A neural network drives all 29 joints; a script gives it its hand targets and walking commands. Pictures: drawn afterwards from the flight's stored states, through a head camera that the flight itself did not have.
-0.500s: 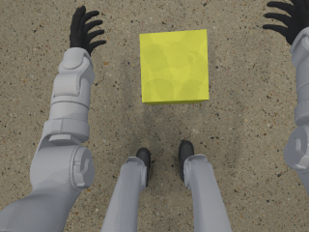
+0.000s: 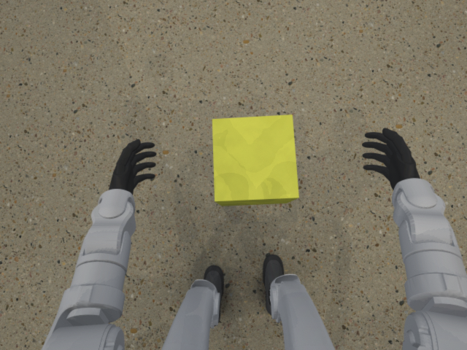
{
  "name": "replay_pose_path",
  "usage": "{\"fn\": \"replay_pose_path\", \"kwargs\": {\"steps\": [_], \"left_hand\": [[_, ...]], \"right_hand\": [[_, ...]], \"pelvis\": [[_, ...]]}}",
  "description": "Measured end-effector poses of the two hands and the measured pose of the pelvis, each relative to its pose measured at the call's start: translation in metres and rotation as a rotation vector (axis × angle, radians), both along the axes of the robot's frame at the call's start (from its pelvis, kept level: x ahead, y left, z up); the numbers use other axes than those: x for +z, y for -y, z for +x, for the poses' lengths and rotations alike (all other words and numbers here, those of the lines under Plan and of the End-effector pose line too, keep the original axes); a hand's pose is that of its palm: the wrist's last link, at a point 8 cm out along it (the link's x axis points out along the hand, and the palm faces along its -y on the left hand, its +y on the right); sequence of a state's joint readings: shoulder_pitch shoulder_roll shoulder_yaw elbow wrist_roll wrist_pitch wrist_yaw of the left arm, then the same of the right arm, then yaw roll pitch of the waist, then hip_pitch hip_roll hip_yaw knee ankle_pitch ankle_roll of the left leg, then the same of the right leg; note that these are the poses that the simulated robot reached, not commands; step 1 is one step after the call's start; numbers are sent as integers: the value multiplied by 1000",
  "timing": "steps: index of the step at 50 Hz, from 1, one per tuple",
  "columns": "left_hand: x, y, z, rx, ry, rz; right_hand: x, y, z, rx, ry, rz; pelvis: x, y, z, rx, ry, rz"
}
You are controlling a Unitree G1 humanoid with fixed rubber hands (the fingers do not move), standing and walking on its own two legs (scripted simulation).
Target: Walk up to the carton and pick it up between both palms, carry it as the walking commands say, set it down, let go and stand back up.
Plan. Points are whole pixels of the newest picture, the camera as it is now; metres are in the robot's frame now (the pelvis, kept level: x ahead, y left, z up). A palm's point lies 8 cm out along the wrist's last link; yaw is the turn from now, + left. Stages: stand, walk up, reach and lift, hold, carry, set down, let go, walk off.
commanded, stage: let go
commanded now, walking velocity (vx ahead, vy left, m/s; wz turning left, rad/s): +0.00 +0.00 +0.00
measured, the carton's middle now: (253, 165) +0.50 -0.03 -0.59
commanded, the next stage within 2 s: stand in 0.96 s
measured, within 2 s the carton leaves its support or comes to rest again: neither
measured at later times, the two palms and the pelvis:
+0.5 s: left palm (53, 305) +0.21 +0.25 -0.01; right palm (425, 303) +0.21 -0.22 -0.02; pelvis +0.04 +0.02 +0.06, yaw +0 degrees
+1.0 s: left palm (51, 305) +0.21 +0.25 -0.01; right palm (437, 314) +0.20 -0.23 -0.01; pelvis +0.05 +0.01 +0.05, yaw +0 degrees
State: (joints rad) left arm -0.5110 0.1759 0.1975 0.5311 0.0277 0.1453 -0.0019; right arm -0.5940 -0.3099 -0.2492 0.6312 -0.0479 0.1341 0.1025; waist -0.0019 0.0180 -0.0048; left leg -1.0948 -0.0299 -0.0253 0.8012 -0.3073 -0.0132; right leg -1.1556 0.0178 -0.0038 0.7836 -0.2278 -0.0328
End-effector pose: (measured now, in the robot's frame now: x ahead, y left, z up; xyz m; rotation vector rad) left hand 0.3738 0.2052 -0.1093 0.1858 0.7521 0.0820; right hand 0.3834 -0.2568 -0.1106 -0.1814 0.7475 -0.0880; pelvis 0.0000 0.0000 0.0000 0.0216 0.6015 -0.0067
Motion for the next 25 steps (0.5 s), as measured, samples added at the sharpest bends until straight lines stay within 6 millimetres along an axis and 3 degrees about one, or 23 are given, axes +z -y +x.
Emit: {"fn": "replay_pose_path", "kwargs": {"steps": [9, 19, 25], "left_hand": [[47, -16, -60, -16, -8, -18], [81, -35, -134, -14, -27, -10], [97, -41, -166, -20, -38, 4]], "right_hand": [[47, -11, -66, -1, -7, -1], [79, -37, -140, 7, -28, 15], [95, -40, -172, 10, -35, 14]], "pelvis": [[27, -10, 13, -2, 199, -22], [48, -17, 28, 3, 416, -33], [57, -19, 37, 4, 543, -36]]}}
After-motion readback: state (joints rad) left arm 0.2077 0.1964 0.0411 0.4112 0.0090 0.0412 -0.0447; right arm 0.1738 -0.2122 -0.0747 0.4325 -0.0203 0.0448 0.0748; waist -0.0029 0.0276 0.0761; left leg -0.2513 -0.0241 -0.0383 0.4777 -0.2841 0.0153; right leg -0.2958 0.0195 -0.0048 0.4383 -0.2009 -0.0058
